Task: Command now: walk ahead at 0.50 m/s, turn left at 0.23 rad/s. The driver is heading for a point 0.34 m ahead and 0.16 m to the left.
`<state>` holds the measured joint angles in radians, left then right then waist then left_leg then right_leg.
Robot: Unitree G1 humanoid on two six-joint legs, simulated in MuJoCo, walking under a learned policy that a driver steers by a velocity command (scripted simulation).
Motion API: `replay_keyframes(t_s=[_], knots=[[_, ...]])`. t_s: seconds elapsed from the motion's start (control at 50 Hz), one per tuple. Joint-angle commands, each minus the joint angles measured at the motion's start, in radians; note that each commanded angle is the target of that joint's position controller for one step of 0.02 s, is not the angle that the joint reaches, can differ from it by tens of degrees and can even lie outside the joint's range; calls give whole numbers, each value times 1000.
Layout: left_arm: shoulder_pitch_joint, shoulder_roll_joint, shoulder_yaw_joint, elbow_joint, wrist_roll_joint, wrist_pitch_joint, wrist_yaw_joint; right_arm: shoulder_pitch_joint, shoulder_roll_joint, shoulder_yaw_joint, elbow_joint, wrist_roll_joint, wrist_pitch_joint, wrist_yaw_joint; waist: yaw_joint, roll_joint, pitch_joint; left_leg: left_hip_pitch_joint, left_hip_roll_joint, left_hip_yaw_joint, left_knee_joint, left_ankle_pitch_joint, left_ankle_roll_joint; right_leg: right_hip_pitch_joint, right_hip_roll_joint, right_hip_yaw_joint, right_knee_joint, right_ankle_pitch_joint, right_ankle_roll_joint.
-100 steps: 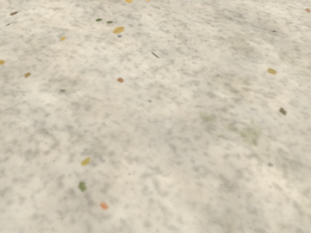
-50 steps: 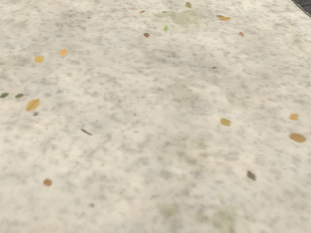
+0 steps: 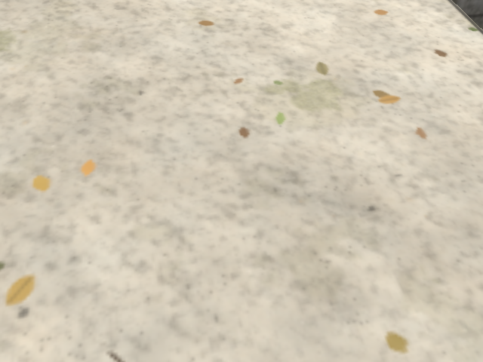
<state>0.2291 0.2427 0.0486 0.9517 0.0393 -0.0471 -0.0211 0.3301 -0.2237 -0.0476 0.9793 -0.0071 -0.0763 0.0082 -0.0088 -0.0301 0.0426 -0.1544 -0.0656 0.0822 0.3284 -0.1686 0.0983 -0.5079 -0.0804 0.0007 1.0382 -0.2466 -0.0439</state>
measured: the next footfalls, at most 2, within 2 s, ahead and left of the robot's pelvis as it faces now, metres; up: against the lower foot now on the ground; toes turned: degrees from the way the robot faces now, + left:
right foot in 0.30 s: +0.34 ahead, -0.11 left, +0.00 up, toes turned +8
left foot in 0.74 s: +0.42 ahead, +0.11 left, +0.00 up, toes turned +17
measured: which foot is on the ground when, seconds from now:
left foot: down 0.00-0.30, up 0.32-0.72, down 0.74-1.00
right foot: up 0.00-0.28, down 0.30-0.76, up 0.78-1.00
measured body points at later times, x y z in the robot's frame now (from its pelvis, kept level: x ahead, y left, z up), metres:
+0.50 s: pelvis +0.26 -0.04 +0.00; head +0.29 -0.05 +0.45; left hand +0.28 +0.24 -0.12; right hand +0.38 -0.29 -0.14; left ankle +0.21 +0.08 -0.67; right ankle +0.30 -0.12 -0.75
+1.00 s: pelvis +0.34 +0.01 -0.01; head +0.35 +0.02 +0.44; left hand +0.30 +0.24 -0.16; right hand +0.49 -0.19 -0.15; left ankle +0.38 +0.10 -0.75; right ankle +0.36 -0.12 -0.74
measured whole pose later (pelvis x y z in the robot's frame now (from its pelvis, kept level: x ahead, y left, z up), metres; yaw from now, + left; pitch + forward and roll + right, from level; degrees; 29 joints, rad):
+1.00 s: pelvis +0.34 +0.01 -0.01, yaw +16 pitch -1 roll +0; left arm 0.25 0.19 0.02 1.04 0.02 0.03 0.03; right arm 0.17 -0.17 0.00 0.99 -0.01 -0.01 -0.03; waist 0.01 -0.03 0.03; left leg -0.26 -0.05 0.05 0.40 -0.12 0.07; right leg -0.22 -0.03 0.00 0.56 -0.35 0.00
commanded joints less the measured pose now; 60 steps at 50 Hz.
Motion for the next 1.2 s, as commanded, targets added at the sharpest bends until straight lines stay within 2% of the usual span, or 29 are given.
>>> replay_keyframes(t_s=[0.02,0.12,0.2,0.24,0.28,0.3,0.32,0.34,0.36,0.38,0.4,0.44,0.48,0.62,0.68,0.72,0.74,0.76,0.78,0.8,0.82,0.86,0.94,1.0,1.02,1.04,1.06,1.1,1.2], knots=[[-17,38,6,-56,2,7,-5,41,-121,-22,-23,6,-18,-4,22,82,31,1,249,-251,-212,158,139,-96,-29,-14,-98,96,45],[-211,31,-5,-127,-12,1,-3,118,-126,-26,-3,1,-9,-7,-34,94,41,52,221,-248,-179,226,123,-93,7,-30,-349,225,77],[-298,50,-7,-177,-22,-9,2,152,-139,-34,-2,-9,0,-14,-58,109,30,129,239,-293,-98,324,119,-76,29,-13,-432,204,69],[-265,73,-1,-184,-25,-20,6,122,-157,-43,-14,-14,4,-21,-29,116,18,132,251,-320,-47,359,97,5,40,1,-484,145,50],[-100,102,15,-142,-22,-37,17,71,-174,-51,-31,-10,4,-19,50,95,-44,76,216,-311,110,443,63,249,78,-19,-574,104,21],[50,149,33,-104,-5,-52,29,68,-147,-46,-41,-3,0,-13,107,21,-140,-12,142,-259,326,381,40,466,16,41,-614,84,-13],[191,244,54,-110,22,-58,44,94,-69,-29,-88,21,-3,-11,136,-130,-308,-216,40,-167,640,50,6,729,-260,344,-660,-105,-69],[152,292,66,-111,16,-39,39,179,-52,-29,-106,26,4,-13,72,-298,-338,-446,-45,-124,814,-406,2,781,-395,704,-795,-155,-150],[67,183,45,-130,1,-26,36,150,-117,-42,-74,0,22,-18,39,-123,-206,-487,47,-164,899,-325,13,651,-351,617,-794,-273,-144],[-3,100,23,-142,-8,-29,33,91,-108,-43,-74,-9,23,-8,29,-24,-82,-471,75,-164,875,-232,4,511,-293,453,-803,-120,-129],[-28,71,14,-138,-8,-36,32,68,-76,-39,-76,-11,26,-3,10,-18,-37,-431,97,-161,836,-188,-10,432,-246,313,-808,123,-113],[-4,53,5,-111,-15,-53,35,78,-63,-41,-71,-29,49,1,-20,-66,-39,-362,97,-144,805,-187,-43,373,-193,142,-776,569,-106],[35,65,5,-88,-22,-71,30,71,-52,-41,-76,-27,62,2,-32,-72,-77,-350,67,-135,781,-159,-60,388,-182,66,-750,819,-123],[56,93,4,-41,-24,-50,30,-122,-29,-3,-121,-19,70,9,0,-107,-79,-227,60,-52,374,46,-80,357,-128,-77,-751,808,-119],[87,108,9,-12,-28,-34,32,-141,-50,0,-117,-20,61,-2,10,-97,-77,-177,63,-50,272,30,-57,399,-155,-39,-697,739,-115],[80,101,8,1,-35,-20,38,-95,-55,1,-92,-28,43,-9,-21,-50,-77,-65,66,-56,102,127,-33,385,-133,-33,-603,590,-79],[123,85,4,8,-28,-17,39,-58,-99,-7,-78,-37,28,-16,-20,34,-110,49,139,-130,46,358,-22,344,-90,-47,-523,424,-39],[209,32,-10,1,-23,-12,41,-26,-170,-19,-78,-42,19,-21,21,183,-180,199,343,-301,112,783,33,239,-19,-102,-403,2,-2],[267,-14,-22,41,-48,15,47,-13,-131,-8,-69,-8,32,-28,-7,254,-257,200,436,-404,83,794,180,223,62,-67,-305,-344,11],[201,46,-7,37,-44,37,52,-25,-104,0,-65,1,40,-30,-22,188,-195,149,418,-423,25,606,203,177,70,-27,-246,-410,17],[134,50,-2,23,-33,49,52,-70,-96,6,-63,-3,46,-35,-12,168,-123,81,381,-398,-19,462,183,153,69,-7,-225,-386,21],[112,26,-5,35,-23,65,49,-151,-71,20,-68,-10,54,-49,32,148,-74,-25,316,-319,-75,317,120,204,46,17,-274,-284,33],[156,-6,-13,92,-23,78,56,-174,-67,23,-41,-7,56,-48,47,134,-86,-77,256,-248,-86,160,77,312,63,-5,-392,-168,51],[160,-18,-20,118,-19,76,61,-185,-78,17,-17,2,69,-44,57,117,-45,-159,222,-243,-92,-132,26,405,62,-18,-602,27,41],[147,-1,-21,117,-11,71,61,-168,-73,15,-8,4,73,-41,44,98,-18,-194,208,-251,-103,-231,-12,421,29,22,-656,66,34],[141,19,-22,110,-4,62,61,-150,-70,13,0,4,77,-38,28,87,2,-210,189,-248,-95,-257,-38,413,-19,74,-697,30,24],[113,44,-17,117,-19,57,58,-138,-52,11,5,12,83,-34,-1,-13,62,-149,137,-196,-92,-185,-49,261,-19,94,-711,-74,10],[84,11,-27,121,-25,40,55,-111,-46,11,34,2,80,-33,-13,-52,47,-6,134,-177,-20,-42,-45,186,-27,109,-770,-96,17],[104,4,-29,137,-28,30,62,-88,-42,15,79,0,67,-34,-5,4,9,-6,143,-177,-19,13,-46,272,-18,93,-761,-8,8]])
